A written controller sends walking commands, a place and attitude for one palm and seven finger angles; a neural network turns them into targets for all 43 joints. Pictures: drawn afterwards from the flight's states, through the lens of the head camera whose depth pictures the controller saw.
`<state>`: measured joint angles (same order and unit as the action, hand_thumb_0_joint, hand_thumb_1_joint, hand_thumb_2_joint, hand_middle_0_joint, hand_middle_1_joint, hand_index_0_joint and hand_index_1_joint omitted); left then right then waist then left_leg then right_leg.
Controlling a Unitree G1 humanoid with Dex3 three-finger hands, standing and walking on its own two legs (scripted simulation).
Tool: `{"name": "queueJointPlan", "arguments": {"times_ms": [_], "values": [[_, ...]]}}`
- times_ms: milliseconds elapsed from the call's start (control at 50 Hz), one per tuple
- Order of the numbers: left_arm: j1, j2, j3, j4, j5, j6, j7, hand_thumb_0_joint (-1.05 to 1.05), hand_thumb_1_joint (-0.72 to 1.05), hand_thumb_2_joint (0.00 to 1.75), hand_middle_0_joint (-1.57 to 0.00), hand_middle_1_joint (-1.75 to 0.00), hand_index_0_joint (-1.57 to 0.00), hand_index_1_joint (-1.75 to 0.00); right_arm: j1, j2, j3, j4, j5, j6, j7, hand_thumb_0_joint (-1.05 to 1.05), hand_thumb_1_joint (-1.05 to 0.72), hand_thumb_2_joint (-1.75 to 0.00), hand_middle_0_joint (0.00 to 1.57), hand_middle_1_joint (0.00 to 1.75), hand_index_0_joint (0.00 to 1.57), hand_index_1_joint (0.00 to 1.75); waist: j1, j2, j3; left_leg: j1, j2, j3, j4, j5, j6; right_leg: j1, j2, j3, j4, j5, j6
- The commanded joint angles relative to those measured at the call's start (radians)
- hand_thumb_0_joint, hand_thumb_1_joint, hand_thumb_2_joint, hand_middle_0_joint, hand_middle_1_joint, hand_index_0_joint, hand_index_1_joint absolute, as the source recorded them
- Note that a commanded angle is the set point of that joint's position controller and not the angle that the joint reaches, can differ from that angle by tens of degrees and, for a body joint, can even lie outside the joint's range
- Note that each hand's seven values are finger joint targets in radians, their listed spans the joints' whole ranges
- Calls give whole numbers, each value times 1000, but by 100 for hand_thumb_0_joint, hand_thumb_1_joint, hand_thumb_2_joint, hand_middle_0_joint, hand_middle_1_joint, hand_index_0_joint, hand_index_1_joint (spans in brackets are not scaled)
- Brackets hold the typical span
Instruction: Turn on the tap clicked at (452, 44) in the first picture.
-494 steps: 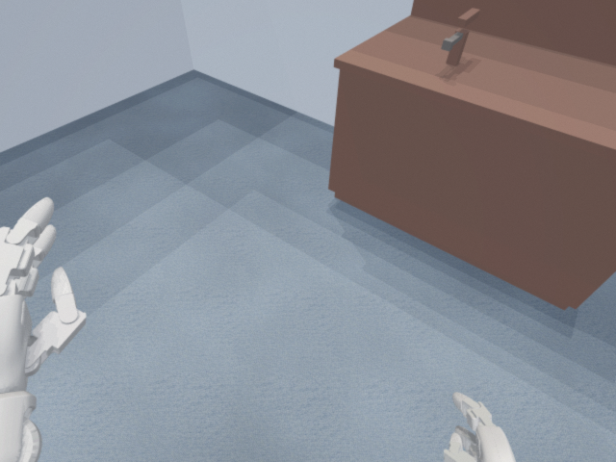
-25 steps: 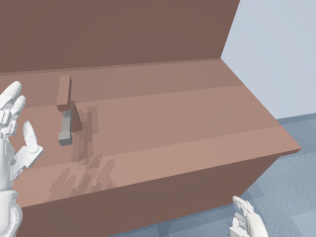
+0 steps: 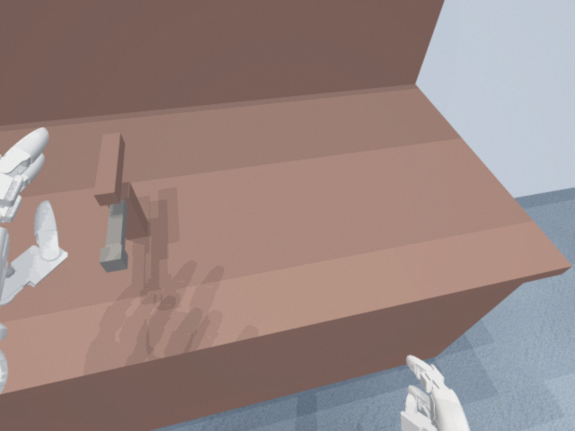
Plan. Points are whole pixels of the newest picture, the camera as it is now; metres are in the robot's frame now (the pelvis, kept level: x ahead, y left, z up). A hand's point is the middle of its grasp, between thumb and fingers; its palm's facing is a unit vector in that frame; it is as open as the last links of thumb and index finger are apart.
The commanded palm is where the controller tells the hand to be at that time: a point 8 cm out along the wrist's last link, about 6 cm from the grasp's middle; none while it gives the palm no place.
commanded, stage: come to a stop and stand still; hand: left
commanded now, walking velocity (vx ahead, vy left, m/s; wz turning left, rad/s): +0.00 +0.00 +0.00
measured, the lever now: (114, 258) +0.32 +0.28 +0.04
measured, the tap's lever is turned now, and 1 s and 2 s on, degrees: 0 0 0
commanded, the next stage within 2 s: look again from close up in 0.24 s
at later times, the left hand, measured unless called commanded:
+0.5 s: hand (38, 259) +0.23 +0.27 +0.18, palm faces +0.40 -0.86 -0.32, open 7.4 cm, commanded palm +0.16 +0.30 +0.17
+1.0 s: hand (34, 255) +0.24 +0.28 +0.17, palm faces +0.31 -0.86 -0.41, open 7.4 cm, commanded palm +0.17 +0.32 +0.17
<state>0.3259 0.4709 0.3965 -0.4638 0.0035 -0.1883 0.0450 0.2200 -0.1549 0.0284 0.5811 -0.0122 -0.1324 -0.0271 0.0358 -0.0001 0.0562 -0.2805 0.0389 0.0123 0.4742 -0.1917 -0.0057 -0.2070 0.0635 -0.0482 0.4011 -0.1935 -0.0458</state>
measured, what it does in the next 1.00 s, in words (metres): stands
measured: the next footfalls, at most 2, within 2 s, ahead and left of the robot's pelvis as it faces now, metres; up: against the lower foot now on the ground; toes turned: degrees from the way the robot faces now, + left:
left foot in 1.38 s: +0.00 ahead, +0.12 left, +0.00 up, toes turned -1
left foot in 1.86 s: -0.05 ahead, +0.04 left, +0.00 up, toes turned +1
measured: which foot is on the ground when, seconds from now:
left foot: down 0.00-1.00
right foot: down 0.00-1.00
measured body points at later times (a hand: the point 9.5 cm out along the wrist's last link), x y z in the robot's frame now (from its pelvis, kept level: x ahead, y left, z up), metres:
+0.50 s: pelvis +0.00 +0.02 +0.00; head +0.02 +0.05 +0.45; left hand +0.20 +0.31 +0.20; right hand +0.18 -0.20 -0.06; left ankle +0.04 +0.12 -0.74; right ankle +0.01 -0.09 -0.74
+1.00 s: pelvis +0.00 +0.05 +0.00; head +0.05 +0.07 +0.45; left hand +0.21 +0.33 +0.20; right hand +0.19 -0.15 -0.07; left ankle +0.04 +0.12 -0.74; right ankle +0.00 -0.07 -0.74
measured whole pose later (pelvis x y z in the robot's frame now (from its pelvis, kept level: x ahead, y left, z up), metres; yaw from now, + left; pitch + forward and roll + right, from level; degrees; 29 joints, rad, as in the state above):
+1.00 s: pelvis +0.00 +0.05 +0.00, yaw -2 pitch +0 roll -1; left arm 0.41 0.40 0.39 -0.56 -0.05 -0.24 0.07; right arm 0.17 -0.15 0.03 0.53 -0.01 -0.15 0.00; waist 0.04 -0.05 0.10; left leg -0.26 -0.04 0.03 0.43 -0.18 0.06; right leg -0.22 0.01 -0.05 0.45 -0.26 -0.02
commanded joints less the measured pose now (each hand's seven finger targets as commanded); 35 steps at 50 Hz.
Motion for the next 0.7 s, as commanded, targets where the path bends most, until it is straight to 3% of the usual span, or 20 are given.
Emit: {"name": "queueJointPlan", "arguments": {"times_ms": [0, 20, 40, 80, 100, 160, 180, 200, 220, 260, 300, 320, 360, 400, 440, 520, 580, 600, 620, 680], "values": [[39, 21, 97, 170, -83, -55, 15, 0, 90, 90, -20, -30, -20, -30, -38, -169, -92, -139, 36, -70, -9, 0, -90, -90, 20, 30, 20, 30, 5, 119, -225, 135, 36, 5, 10, 221, 20, 57, -167, 180, -18, 340, 30], [-15, 52, 72, 18, -79, -64, 10, 0, 90, 90, -20, -30, -20, -30, -27, -191, -97, -153, 34, -65, -3, 0, -90, -90, 20, 30, 20, 30, 4, 125, -246, 117, 35, -2, 3, 212, 33, 63, -167, 166, -5, 309, 57], [15, 42, 50, -28, -86, -72, 14, 0, 90, 90, -20, -30, -20, -30, -40, -185, -87, -154, 39, -68, 7, 0, -90, -90, 20, 30, 20, 30, 6, 112, -244, 103, 35, -7, 1, 188, 34, 68, -167, 159, -18, 264, 77], [89, 6, -10, -59, -84, -67, 23, 0, 90, 90, -20, -30, -20, -30, -74, -166, -74, -166, 48, -70, 18, 0, -90, -90, 20, 30, 20, 30, 17, -44, -191, 74, 21, -10, 4, 75, 39, 34, -165, 171, -80, 144, 105], [135, -24, -35, -77, -90, -63, 33, 0, 90, 90, -20, -30, -20, -30, -109, -153, -64, -164, 58, -69, 19, 0, -90, -90, 20, 30, 20, 30, 14, -71, -174, 89, 20, -8, -2, 54, 43, 14, -160, 159, -92, 112, 101], [61, 108, 75, -125, -77, -69, 57, 0, 90, 90, -20, -30, -20, -30, -103, -164, -67, -170, 43, -71, -12, 0, -90, -90, 20, 30, 20, 30, 8, -236, -116, 64, -15, -20, 35, -66, 35, -90, -186, 204, -193, -180, 70], [43, 129, 100, -130, -75, -74, 63, 0, 90, 90, -20, -30, -20, -30, -103, -163, -65, -169, 39, -73, -22, 0, -90, -90, 20, 30, 20, 30, 4, -233, -98, 68, -21, -25, 50, -71, 34, -128, -194, 224, -215, -257, 54], [4, 200, 159, -187, -69, -79, 77, 0, 90, 90, -20, -30, -20, -30, -132, -167, -59, -159, 39, -68, -29, 0, -90, -90, 20, 30, 20, 30, 3, -168, -76, 91, -18, -28, 46, -63, 34, -172, -195, 229, -222, -278, 39], [-31, 155, 127, -191, -74, -88, 77, 0, 90, 90, -20, -30, -20, -30, -122, -163, -56, -158, 32, -69, -37, 0, -90, -90, 20, 30, 20, 30, -14, -117, -81, 94, -23, -36, 37, -71, 37, -170, -202, 219, -216, -316, 28], [-86, 147, 117, -231, -71, -101, 83, 0, 90, 90, -20, -30, -20, -30, -119, -162, -54, -156, 28, -82, -47, 0, -90, -90, 20, 30, 20, 30, -12, 29, -84, 111, -18, -52, 0, -71, 40, -153, -182, 234, -199, -293, 23], [-136, 159, 117, -282, -61, -114, 86, 0, 90, 90, -20, -30, -20, -30, -140, -162, -47, -146, 27, -92, -46, 0, -90, -90, 20, 30, 20, 30, -8, 130, -85, 118, 0, -74, -51, -74, 43, -117, -154, 214, -176, -226, 25], [-141, 120, 81, -262, -62, -121, 83, 0, 90, 90, -20, -30, -20, -30, -122, -169, -46, -141, 19, -97, -46, 0, -90, -90, 20, 30, 20, 30, -12, 150, -85, 87, 3, -87, -74, -111, 48, -83, -146, 198, -168, -222, 31], [-122, 92, 56, -260, -53, -125, 81, 0, 90, 90, -20, -30, -20, -30, -105, -165, -50, -141, 19, -114, -37, 0, -90, -90, 20, 30, 20, 30, -8, 166, -104, 70, 7, -95, -90, -95, 48, -16, -133, 186, -141, -145, 31], [-43, 56, 40, -203, -47, -120, 76, 0, 90, 90, -20, -30, -20, -30, -114, -161, -45, -128, 21, -120, -26, 0, -90, -90, 20, 30, 20, 30, -5, 139, -123, 78, 19, -102, -111, -56, 45, 21, -118, 147, -116, -58, 27], [2, 30, 15, -170, -48, -112, 67, 0, 90, 90, -20, -30, -20, -30, -87, -170, -52, -135, 17, -114, -17, 0, -90, -90, 20, 30, 20, 30, -7, 68, -131, 54, 28, -115, -126, -37, 42, 48, -109, 126, -97, -13, 32], [61, 20, 21, -104, -48, -97, 56, 0, 90, 90, -20, -30, -20, -30, -83, -172, -47, -131, 16, -89, -9, 0, -90, -90, 20, 30, 20, 30, -11, 22, -134, 42, 46, -131, -162, 26, 35, 59, -95, 83, -75, 53, 37], [30, 66, 63, -140, -50, -98, 53, 0, 90, 90, -20, -30, -20, -30, -86, -166, -48, -149, 18, -77, -17, 0, -90, -90, 20, 30, 20, 30, -12, 0, -156, 57, 57, -132, -156, 100, 30, 86, -104, 80, -56, 110, 39], [17, 94, 88, -180, -48, -99, 55, 0, 90, 90, -20, -30, -20, -30, -110, -161, -41, -148, 23, -75, -17, 0, -90, -90, 20, 30, 20, 30, -12, 14, -172, 75, 52, -129, -151, 146, 28, 94, -98, 67, -44, 132, 41], [8, 68, 62, -186, -54, -103, 48, 0, 90, 90, -20, -30, -20, -30, -97, -166, -41, -148, 16, -71, -19, 0, -90, -90, 20, 30, 20, 30, -15, 21, -180, 81, 54, -132, -155, 175, 28, 96, -96, 57, -40, 139, 41], [-25, 91, 69, -276, -52, -110, 51, 0, 90, 90, -20, -30, -20, -30, -93, -162, -44, -163, 14, -76, -21, 0, -90, -90, 20, 30, 20, 30, -11, 95, -209, 128, 66, -136, -134, 282, 10, 104, -103, 54, -17, 147, 37]]}}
